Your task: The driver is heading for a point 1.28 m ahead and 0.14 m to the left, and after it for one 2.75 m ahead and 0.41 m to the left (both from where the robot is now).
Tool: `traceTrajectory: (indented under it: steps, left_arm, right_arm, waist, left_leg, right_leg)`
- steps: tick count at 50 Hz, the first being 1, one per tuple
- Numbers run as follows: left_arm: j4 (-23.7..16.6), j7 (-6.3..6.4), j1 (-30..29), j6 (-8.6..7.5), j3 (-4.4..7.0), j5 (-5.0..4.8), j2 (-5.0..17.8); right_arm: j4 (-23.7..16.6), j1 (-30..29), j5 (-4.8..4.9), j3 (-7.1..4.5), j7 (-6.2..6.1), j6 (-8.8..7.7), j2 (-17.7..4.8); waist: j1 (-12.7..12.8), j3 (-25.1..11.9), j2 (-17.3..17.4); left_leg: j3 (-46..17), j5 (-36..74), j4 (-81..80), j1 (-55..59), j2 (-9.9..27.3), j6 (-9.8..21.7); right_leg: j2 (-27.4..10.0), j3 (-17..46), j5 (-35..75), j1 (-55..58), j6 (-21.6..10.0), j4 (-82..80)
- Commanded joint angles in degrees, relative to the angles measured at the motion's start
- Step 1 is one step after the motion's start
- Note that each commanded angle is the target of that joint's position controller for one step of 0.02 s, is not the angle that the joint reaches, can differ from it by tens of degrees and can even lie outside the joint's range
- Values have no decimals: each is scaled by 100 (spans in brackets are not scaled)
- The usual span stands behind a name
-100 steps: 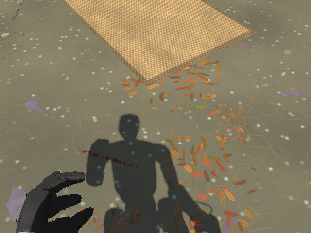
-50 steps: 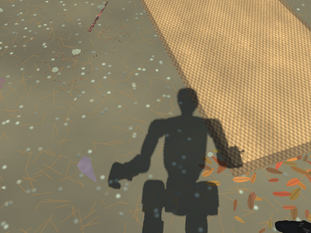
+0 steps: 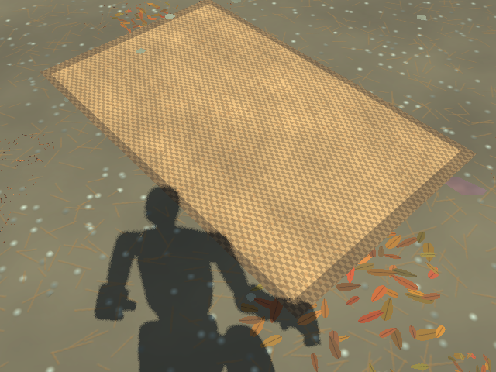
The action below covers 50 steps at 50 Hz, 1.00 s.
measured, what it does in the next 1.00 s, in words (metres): walks ahead: left foot, then right foot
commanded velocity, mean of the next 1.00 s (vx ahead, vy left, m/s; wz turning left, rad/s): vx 0.85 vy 0.00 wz -0.04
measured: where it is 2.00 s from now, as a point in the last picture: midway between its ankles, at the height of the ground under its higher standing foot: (224, 139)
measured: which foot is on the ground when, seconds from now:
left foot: up 0.00-0.24, down 0.26-0.72, up 0.74-1.00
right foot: down 0.00-0.24, up 0.26-0.70, down 0.72-1.00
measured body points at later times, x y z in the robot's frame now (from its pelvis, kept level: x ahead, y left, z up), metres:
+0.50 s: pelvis +0.23 +0.18 -0.01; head +0.24 +0.21 +0.44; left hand +0.32 +0.47 -0.11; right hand +0.33 -0.07 -0.11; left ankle +0.11 +0.19 -0.74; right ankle +0.42 +0.05 -0.64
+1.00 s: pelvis +0.64 +0.33 +0.00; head +0.65 +0.33 +0.44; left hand +0.66 +0.59 -0.13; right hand +0.89 +0.12 -0.04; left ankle +0.84 +0.54 -0.68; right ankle +0.59 +0.26 -0.74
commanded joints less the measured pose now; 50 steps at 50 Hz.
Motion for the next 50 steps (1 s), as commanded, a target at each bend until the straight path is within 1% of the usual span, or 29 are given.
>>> traceTrajectory:
  steps: [1, 9, 11, 12, 13, 14, 15, 16, 17, 18, 20, 23, 28, 31, 33, 34, 35, 36, 37, 38, 39, 40, 41, 42, 44, 46, 47, 48, 50]
  left_arm:
    - [-204, -12, 210, -250, 349, 0, 1033]
    - [-14, -310, 161, -341, 534, -107, 1394]
    - [-42, -333, -223, -296, 517, -116, 1411]
    - [-67, -336, -295, -292, 460, -98, 1279]
    - [-331, -289, -577, -351, 332, 7, 972]
    - [-837, -294, -368, -548, 42, 61, 65]
    - [-950, -268, -1058, -753, 131, -180, 852]
    - [-942, -300, -1146, -851, 166, -386, 1033]
    - [-777, -279, -873, -893, 114, -277, 914]
    - [-582, -272, -555, -857, 101, -110, 833]
    - [-267, -373, -26, -639, 122, -165, 823]
    - [-172, -413, -403, -422, 50, -147, 681]
    - [-355, -637, -1337, -584, -69, -276, 334]
    - [-334, -808, -1273, -657, 39, -313, 504]
    - [-263, -819, -751, -566, 133, -348, 691]
    - [-115, -789, -77, -466, 224, -358, 882]
    - [285, -712, 1353, -350, 385, -365, 1217]
    - [781, -577, 3121, -269, 426, -342, 1330]
    - [1104, -521, 3268, -220, 229, -97, 933]
    - [583, -483, 1922, -349, 159, 112, 912]
    - [215, -417, 1769, -340, 194, 55, 721]
    - [201, -417, 1328, -409, 154, 58, 658]
    - [15, -421, 788, -498, 158, 67, 705]
    - [-121, -392, 383, -519, 177, 87, 809]
    - [-170, -329, 168, -521, 157, 7, 725]
    - [-118, -222, 281, -538, 171, -135, 748]
    - [-61, -170, 331, -520, 204, -211, 825]
    - [8, -143, 465, -493, 237, -264, 894]
    - [143, -129, 776, -423, 261, -326, 909]
  right_arm:
    - [-862, -996, 8, -14, 121, -212, -242]
    - [-1178, -1038, 56, 103, 230, -212, -241]
    - [-915, -166, 71, 5, 199, -205, -405]
    - [-548, 861, 76, -209, 147, -213, -771]
    - [-91, 2399, 93, -484, 89, -217, -1412]
    - [-323, 1963, 59, -499, 85, -351, -2144]
    - [-736, 1548, 16, -282, 144, -555, -1474]
    - [-692, 1456, -63, -180, 148, -657, -1157]
    - [-667, 1313, -94, -125, 145, -690, -1025]
    - [-711, 830, -128, -38, 123, -671, -787]
    - [-823, 290, -294, 99, 71, -700, -476]
    - [-599, 560, -288, 144, -10, -857, -380]
    - [-170, 1135, -311, 200, -263, -967, -409]
    - [-40, 1207, -352, 157, -406, -867, -704]
    - [-47, 1164, -420, 57, -584, -711, -968]
    - [-100, 962, -473, -1, -676, -638, -1061]
    - [-266, 479, -576, -37, -705, -592, -1106]
    - [-515, -557, -542, -89, -648, -597, -1212]
    - [-810, -701, -547, 303, -351, -868, 271]
    - [-1209, 381, 21, 502, -135, -1131, 614]
    - [-1360, -134, 56, 450, 1, -1311, -92]
    - [-1448, -326, 7, 408, 80, -1354, -178]
    - [-1325, -132, -147, 419, 51, -1285, -153]
    - [-1247, -21, -252, 418, -2, -1184, -181]
    - [-1198, -7, -293, 343, -147, -1022, -398]
    - [-1496, -712, -450, 408, -237, -1000, -239]
    - [-1623, -1012, -453, 463, -237, -1002, -59]
    - [-1724, -1307, -396, 488, -232, -997, 81]
    - [-1788, -1462, -154, 395, -233, -981, 4]
  waist:
    - [445, 218, -810]
    - [230, 593, -636]
    - [-375, 299, -560]
    - [-905, -285, -239]
    - [-1605, -544, 856]
    - [-749, -851, 2767]
    - [-1059, -881, 1323]
    - [-894, -462, 701]
    - [-635, -353, 222]
    - [-308, -75, 122]
    - [62, 191, 551]
    - [-70, 522, 145]
    - [-365, 734, 134]
    - [-194, 381, 451]
    - [197, -22, 835]
    - [622, -260, 958]
    - [1307, -694, 878]
    - [2309, -849, 88]
    - [1626, -624, -2326]
    - [475, -1475, -2039]
    - [765, -1210, -675]
    - [163, -232, 556]
    - [-232, 31, 891]
    - [-429, 380, 826]
    - [-553, 629, 621]
    - [-246, 734, 337]
    - [-90, 662, 64]
    - [125, 547, -109]
    - [379, 227, -388]
  left_leg:
    - [-181, 372, -421, -1557, 393, 111]
    - [337, 67, -1107, -835, 533, 620]
    - [948, 220, -1522, 733, 9, 839]
    - [1301, 324, -1644, 2337, -541, 1013]
    - [324, 203, -1949, 4250, -485, 1406]
    - [-3812, -2422, -3812, 4772, 925, 2374]
    - [-5006, -3021, -4948, 4535, 1553, 2367]
    - [-4703, -2603, -4926, 4306, 1809, 2299]
    - [-4224, -2134, -4696, 3768, 1692, 2164]
    - [-3325, -1549, -4525, 3051, 1416, 1923]
    - [-2180, -651, -4626, 2094, 959, 1602]
    - [-642, 1603, -4969, 1865, 483, 1075]
    - [627, 3432, -5558, 2162, 309, 298]
    - [869, 6261, -4976, 3236, 436, -53]
    - [959, 8851, -3873, 3831, 672, -178]
    - [942, 9920, -2924, 3812, 770, -209]
    - [838, 10329, -1369, 3286, 770, -203]
    - [895, 7755, 1671, 1986, 242, -223]
    - [214, -1257, 4796, -1119, -1058, -235]
    - [-1210, -1320, 5231, -2507, -889, 15]
    - [-1331, -569, 4313, -2432, -677, 420]
    - [-1194, 10, 3270, -2140, -445, 690]
    - [-1255, 284, 2562, -1618, -196, 679]
    - [-1274, 347, 2177, -1230, -82, 525]
    - [-1087, 459, 1200, -699, 187, 223]
    - [-721, 1335, -197, -22, 166, -43]
    - [-594, 1870, -1009, 534, 66, -120]
    - [-463, 2360, -1603, 1014, -97, -206]
    - [-605, 2711, -2332, 1397, -341, -386]
  right_leg:
    - [-1697, 1346, -1318, 1042, -922, -1519]
    - [-1863, 21, -963, 719, -750, -1466]
    - [-1518, -710, 551, 75, -545, -432]
    - [-1127, -1175, 2429, -487, -381, 1232]
    - [-789, -1139, 1632, -2331, -41, 3979]
    - [263, -81, -1854, -4567, 231, 6033]
    - [185, 938, -1296, -5134, 64, 6345]
    - [-59, 859, -770, -5465, -134, 6273]
    - [-319, 893, -426, -5169, -231, 5906]
    - [-605, 876, 84, -4728, -239, 5418]
    - [-833, 815, 889, -4071, -211, 5057]
    - [-630, 573, 1916, -4009, -152, 4230]
    - [173, 74, 3374, -3217, -256, 1877]
    - [763, -431, 3290, -2685, -482, 1209]
    - [1087, -773, 2787, -2047, -599, 1309]
    - [1177, -828, 2374, -1426, -695, 1501]
    - [1064, -522, 2127, -133, -920, 1644]
    - [405, 415, 2638, 1433, -1388, 948]
    - [173, 1222, 2163, 2981, -1725, 1865]
    - [-853, 4485, -1390, 3143, -2701, 725]
    - [-1089, 5330, -2869, 2540, -2587, -670]
    - [-1096, 5286, -2790, 1142, -2299, -1247]
    - [-895, 5104, -2539, 78, -2282, -1332]
    - [-548, 4753, -2087, -849, -2300, -1403]
    - [-73, 3798, -1171, -1896, -2162, -1398]
    - [343, 2922, -173, -2677, -2018, -1334]
    - [561, 2580, -25, -2937, -1842, -1224]
    - [665, 2448, -74, -3052, -1666, -1100]
    - [598, 2738, -603, -2496, -1453, -782]
Velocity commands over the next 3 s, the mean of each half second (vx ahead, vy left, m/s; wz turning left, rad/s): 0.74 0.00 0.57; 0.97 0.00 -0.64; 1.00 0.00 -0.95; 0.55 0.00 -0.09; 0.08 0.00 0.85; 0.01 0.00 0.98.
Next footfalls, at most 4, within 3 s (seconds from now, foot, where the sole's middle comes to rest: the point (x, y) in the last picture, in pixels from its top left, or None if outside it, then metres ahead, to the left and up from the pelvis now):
0.26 left None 0.15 0.21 -0.78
0.72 right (165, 325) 0.63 0.27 -0.78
1.12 left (99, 230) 0.95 0.51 -0.78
1.58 right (223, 167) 1.23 0.12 -0.78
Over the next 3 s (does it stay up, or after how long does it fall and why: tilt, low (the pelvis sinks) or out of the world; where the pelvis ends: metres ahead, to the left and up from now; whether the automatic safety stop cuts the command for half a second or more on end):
stays up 1.46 0.00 -0.01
